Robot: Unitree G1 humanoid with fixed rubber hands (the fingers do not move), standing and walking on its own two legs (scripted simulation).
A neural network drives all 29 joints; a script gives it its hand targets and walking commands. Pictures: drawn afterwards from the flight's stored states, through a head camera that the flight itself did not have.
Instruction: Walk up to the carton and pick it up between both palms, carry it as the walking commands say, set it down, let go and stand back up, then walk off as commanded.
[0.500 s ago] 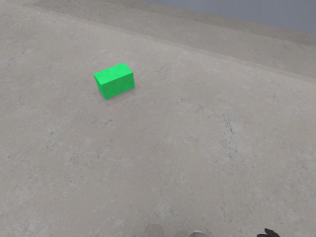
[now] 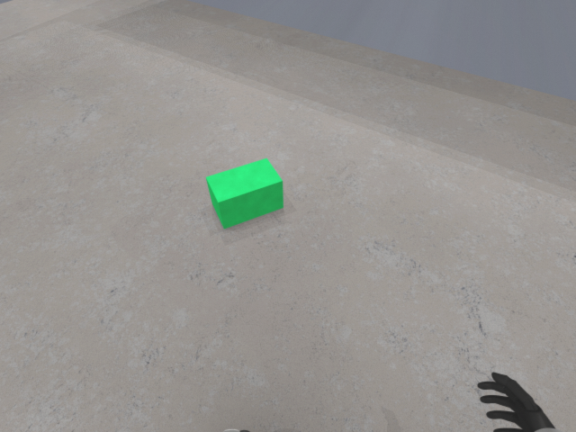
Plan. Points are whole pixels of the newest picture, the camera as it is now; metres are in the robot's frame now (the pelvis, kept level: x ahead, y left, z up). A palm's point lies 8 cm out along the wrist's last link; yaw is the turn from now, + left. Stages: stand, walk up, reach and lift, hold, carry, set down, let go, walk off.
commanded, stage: walk up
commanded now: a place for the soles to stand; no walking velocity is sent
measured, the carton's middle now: (245, 192) +1.20 +0.29 -0.67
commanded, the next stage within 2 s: none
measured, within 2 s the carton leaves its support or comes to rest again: neither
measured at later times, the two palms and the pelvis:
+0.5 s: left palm (54, 322) +0.29 +0.40 -0.06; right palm (463, 346) +0.32 -0.27 -0.12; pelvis +0.24 +0.05 +0.00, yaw +0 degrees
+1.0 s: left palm (64, 225) +0.50 +0.51 -0.09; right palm (388, 249) +0.49 -0.16 -0.10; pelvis +0.43 +0.17 +0.00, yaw -1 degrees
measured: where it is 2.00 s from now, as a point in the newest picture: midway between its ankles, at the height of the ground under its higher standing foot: (198, 286)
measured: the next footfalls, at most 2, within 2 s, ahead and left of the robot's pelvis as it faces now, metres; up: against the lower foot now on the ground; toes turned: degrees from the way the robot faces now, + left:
left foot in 0.02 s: +0.17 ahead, +0.15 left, +0.00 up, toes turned +6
right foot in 0.40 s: +0.35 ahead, -0.07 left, +0.00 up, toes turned -6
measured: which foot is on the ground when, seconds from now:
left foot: up 0.00-0.00, down 0.02-0.40, up 0.42-0.78, down 0.80-1.00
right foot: down 0.00-0.04, up 0.06-0.38, down 0.40-0.80, up 0.82-1.00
